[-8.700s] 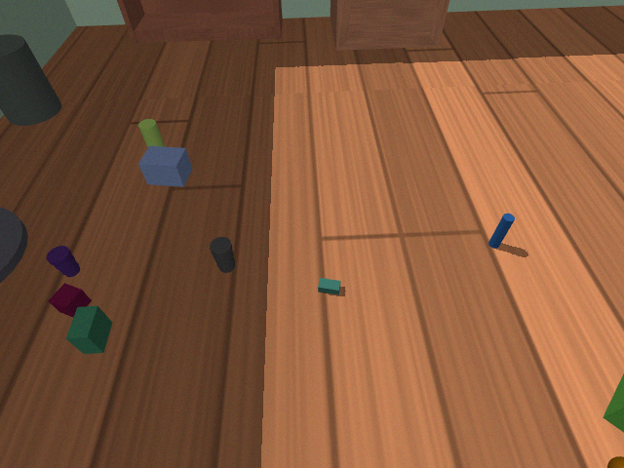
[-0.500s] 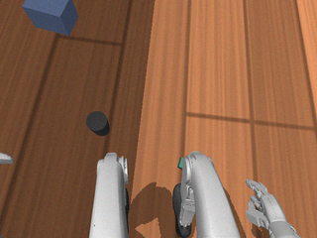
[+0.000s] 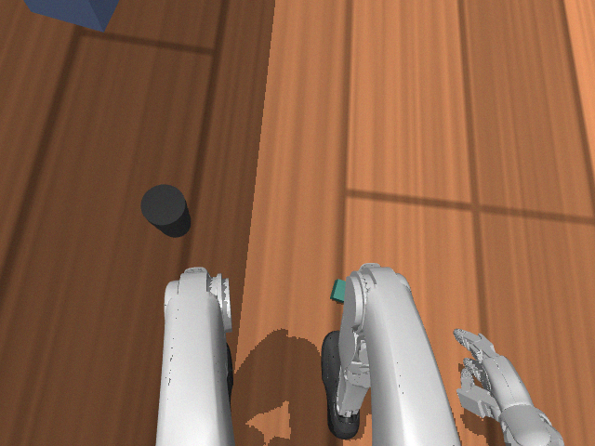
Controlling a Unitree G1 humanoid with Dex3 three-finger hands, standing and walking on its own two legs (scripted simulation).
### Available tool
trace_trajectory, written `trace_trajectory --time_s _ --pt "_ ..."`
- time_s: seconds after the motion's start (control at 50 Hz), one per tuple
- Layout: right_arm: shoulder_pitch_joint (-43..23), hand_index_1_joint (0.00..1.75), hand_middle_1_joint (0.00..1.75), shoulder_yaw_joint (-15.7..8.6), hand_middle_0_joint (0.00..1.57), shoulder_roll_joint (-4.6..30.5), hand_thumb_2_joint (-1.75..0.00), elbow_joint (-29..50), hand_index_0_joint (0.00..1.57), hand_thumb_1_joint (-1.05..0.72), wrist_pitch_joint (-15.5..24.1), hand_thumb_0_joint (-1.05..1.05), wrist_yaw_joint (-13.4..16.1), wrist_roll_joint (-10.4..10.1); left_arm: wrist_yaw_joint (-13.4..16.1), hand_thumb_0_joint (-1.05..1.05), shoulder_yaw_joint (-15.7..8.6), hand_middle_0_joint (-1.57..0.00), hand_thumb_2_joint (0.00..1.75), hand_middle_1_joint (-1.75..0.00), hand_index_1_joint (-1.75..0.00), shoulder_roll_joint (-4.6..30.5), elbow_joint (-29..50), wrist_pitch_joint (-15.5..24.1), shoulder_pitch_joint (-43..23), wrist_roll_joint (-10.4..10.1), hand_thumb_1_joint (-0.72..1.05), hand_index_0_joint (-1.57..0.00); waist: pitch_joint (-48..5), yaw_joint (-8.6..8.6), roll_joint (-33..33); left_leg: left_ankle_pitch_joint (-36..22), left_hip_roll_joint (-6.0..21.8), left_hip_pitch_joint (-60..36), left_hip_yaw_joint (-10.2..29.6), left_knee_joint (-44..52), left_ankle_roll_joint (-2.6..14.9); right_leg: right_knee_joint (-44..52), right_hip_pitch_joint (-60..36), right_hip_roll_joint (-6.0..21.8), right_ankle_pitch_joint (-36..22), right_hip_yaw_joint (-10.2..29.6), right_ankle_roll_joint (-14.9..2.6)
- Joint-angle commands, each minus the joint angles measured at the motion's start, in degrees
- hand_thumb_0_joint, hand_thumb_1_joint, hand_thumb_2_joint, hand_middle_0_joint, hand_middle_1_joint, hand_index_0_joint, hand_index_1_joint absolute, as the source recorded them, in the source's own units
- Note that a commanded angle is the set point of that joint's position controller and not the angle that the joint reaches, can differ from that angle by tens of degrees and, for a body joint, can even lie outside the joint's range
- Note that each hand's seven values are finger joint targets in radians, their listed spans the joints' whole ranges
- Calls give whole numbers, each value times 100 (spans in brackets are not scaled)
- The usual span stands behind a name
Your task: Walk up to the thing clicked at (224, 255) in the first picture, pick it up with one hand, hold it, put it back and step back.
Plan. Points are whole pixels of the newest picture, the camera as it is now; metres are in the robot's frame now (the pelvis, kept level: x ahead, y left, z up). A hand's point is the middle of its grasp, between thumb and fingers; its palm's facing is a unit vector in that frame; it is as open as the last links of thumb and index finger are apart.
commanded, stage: go down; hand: left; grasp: from the side
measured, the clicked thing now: (170, 214) +0.47 +0.24 -0.35
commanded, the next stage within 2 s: approach in 0.84 s
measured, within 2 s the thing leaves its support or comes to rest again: neither
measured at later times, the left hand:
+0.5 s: hand out of the picture +0.38 +0.42 -0.02, palm faces +0.23 -0.96 -0.14, open 17.2 cm
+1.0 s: hand out of the picture +0.39 +0.42 -0.04, palm faces +0.23 -0.97 -0.12, open 17.2 cm
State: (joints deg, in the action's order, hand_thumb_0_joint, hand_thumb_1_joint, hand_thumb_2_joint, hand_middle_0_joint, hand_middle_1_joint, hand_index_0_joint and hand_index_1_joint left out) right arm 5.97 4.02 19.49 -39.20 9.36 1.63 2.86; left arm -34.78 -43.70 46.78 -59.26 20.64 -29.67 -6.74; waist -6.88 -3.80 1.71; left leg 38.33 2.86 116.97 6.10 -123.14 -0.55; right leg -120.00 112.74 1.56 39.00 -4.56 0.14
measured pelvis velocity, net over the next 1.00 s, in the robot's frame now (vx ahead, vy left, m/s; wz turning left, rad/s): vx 0.00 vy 0.00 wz -0.02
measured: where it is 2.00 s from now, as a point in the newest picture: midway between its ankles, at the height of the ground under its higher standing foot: (279, 406)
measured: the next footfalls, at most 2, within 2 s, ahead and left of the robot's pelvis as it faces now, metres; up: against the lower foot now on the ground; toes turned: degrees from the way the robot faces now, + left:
none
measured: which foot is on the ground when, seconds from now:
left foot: down 0.00-1.00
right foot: down 0.00-1.00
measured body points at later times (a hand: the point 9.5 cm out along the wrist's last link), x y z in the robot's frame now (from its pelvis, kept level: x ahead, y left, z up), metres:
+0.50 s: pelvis +0.00 +0.00 -0.03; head +0.20 +0.07 +0.37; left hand +0.36 +0.47 -0.01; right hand +0.14 -0.28 -0.13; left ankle +0.09 +0.13 -0.38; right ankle +0.10 -0.12 -0.38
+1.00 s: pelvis +0.00 +0.00 -0.04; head +0.20 +0.07 +0.35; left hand +0.37 +0.47 -0.03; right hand +0.14 -0.28 -0.14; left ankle +0.09 +0.13 -0.38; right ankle +0.10 -0.12 -0.38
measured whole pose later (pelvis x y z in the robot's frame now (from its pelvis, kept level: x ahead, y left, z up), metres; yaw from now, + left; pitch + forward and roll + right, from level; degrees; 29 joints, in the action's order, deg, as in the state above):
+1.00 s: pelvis +0.00 +0.00 -0.04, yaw -1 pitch +30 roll -7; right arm 5.9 6.4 20.7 -40.1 8.5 0.6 3.6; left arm -38.6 -47.5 51.6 -62.5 22.7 -34.0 -8.8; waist -4.1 -5.2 2.2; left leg 38.7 2.4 123.8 7.4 -131.4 -0.3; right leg -127.5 118.7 1.4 39.3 -5.0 0.6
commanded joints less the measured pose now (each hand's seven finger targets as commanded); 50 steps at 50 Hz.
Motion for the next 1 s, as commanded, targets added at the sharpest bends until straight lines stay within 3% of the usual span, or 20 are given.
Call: trace_trajectory --time_s 0.0,0.04,0.06,0.08,0.12,0.16,0.2,0.28,0.32,0.34,0.4,0.48,0.52,0.56,0.68,0.76,0.88,0.92,0.98 --pt "675 30 30 -481 20 1380 -91 367 20 -91 132 0 90 -75 -23 0 -457 -3 10 -8 -8 2467 1144 312 -1047 -242 -48 -3 -3337 283 -1461 -465 -62 -2690 -167 1708 159 1186 -1249 -199 -541 -72 -259" --pt "701 30 30 -475 20 1398 -91 344 20 -91 138 0 81 -84 -28 0 -447 -3 10 -8 -8 2464 1115 300 -1073 -247 -46 -3 -3255 268 -1515 -430 -47 -2701 -92 1724 142 1077 -1082 -196 -540 -112 -264" --pt "750 30 30 -481 20 1379 -91 269 20 -91 132 0 75 -81 -60 0 -400 -3 10 -8 -8 2286 1032 300 -1047 -275 -48 -3 -3278 201 -1505 -514 -46 -2754 -86 1638 139 1036 -996 -191 -606 -119 -265" --pt "771 30 30 -465 20 1396 -91 306 20 -91 143 0 75 -76 -57 0 -513 -3 10 -8 -8 2534 1116 302 -1066 -276 -48 -3 -3338 252 -1464 -545 -62 -2657 -124 1594 148 1038 -1129 -197 -599 -104 -260" --pt "806 30 30 -452 20 1379 -91 271 20 -92 128 0 68 -67 -73 0 -524 -3 10 -8 -8 2484 1006 308 -1018 -284 -51 -3 -3400 253 -1387 -775 -72 -2659 -155 1492 150 1002 -1144 -196 -744 -100 -261" --pt "735 30 30 -450 20 1407 -91 344 20 -92 126 0 69 -72 -78 0 -555 -3 11 -8 -8 2609 1149 330 -1210 -280 -49 -2 -3350 224 -1528 -607 -69 -2609 -125 1515 155 940 -1055 -187 -639 -113 -266" --pt "764 30 30 -446 20 1408 -91 258 20 -91 119 0 61 -74 -122 0 -430 -3 11 -8 -8 2400 909 311 -1119 -272 -49 -2 -3089 171 -1455 -419 -57 -2528 -58 1545 150 910 -849 -186 -505 -151 -264" --pt "768 30 30 -408 20 1382 -91 250 20 -91 115 0 38 -49 -123 0 -636 -3 10 -7 -8 2705 1022 351 -1182 -342 -49 -2 -3248 271 -1255 -409 -95 -2174 -266 1313 209 1007 -1237 -206 -432 -72 -226" --pt "888 30 30 -408 20 1363 -91 154 20 -92 106 0 30 -44 -170 0 -508 -3 11 -8 -8 2535 894 333 -1182 -330 -50 -2 -3342 186 -1239 -555 -99 -2243 -284 1238 201 972 -1192 -212 -515 -75 -235" --pt "775 30 30 -410 20 1414 -91 237 20 -91 102 0 40 -42 -161 0 -617 -3 11 -8 -9 2737 1074 358 -1243 -323 -50 -2 -3365 273 -1415 -616 -89 -2325 -244 1276 183 874 -1096 -207 -578 -93 -253" --pt "833 30 30 -421 20 1433 -91 189 20 -91 86 0 43 -36 -179 0 -579 -3 11 -8 -8 2720 1035 349 -1335 -308 -49 -2 -3414 180 -1449 -645 -78 -2400 -203 1241 169 835 -1047 -203 -619 -108 -258" --pt "843 30 30 -378 20 1390 -91 123 20 -92 84 0 29 -29 -209 0 -534 -3 11 -7 -8 2604 789 360 -1254 -321 -48 -2 -3043 170 -1315 -429 -77 -2129 -198 1218 192 839 -907 -218 -430 -140 -247" --pt "823 30 30 -369 20 1431 -91 154 20 -91 75 0 19 -21 -202 0 -692 -3 11 -7 -8 2829 902 394 -1245 -342 -47 -2 -3222 256 -1385 -543 -78 -2204 -208 1185 183 777 -1012 -214 -530 -130 -248" --pt "830 30 30 -375 20 1429 -91 168 20 -92 65 0 15 -18 -226 0 -592 -3 11 -8 -8 2758 938 407 -1345 -330 -50 -2 -3283 172 -1394 -534 -83 -2175 -221 1150 190 774 -1007 -215 -513 -136 -247" --pt "875 30 30 -361 20 1487 -91 100 20 -91 49 0 3 -7 -278 0 -650 -3 11 -7 -8 2762 872 421 -1332 -358 -48 -2 -3253 182 -1558 -786 -57 -2433 -105 1111 134 595 -747 -208 -719 -183 -268" --pt "833 30 30 -334 20 1484 -91 158 20 -92 34 0 -6 -5 -300 0 -605 -3 11 -7 -8 2708 889 454 -1476 -358 -48 -2 -3139 103 -1634 -615 -59 -2345 -88 1103 144 565 -638 -200 -617 -210 -263" --pt "748 30 30 -288 20 1533 -91 204 20 -92 23 0 -9 7 -320 0 -766 -3 10 -8 -8 2951 839 538 -1447 -405 -47 -3 -3146 163 -1572 -451 -70 -2189 -86 1043 159 499 -674 -202 -491 -210 -249" --pt "808 30 30 -269 20 1532 -91 148 20 -93 12 0 -20 24 -343 0 -795 -6 16 -13 -16 2934 800 539 -1366 -436 -50 -3 -3257 157 -1563 -732 -77 -2242 -122 937 151 472 -769 -213 -675 -213 -252" --pt "773 30 30 -208 20 1510 -91 130 20 -92 3 0 -34 47 -402 0 -722 -7 5 -9 -10 2725 483 582 -1325 -488 -59 -5 -2958 21 -1390 -780 -68 -1989 -101 808 166 401 -688 -226 -694 -251 -243"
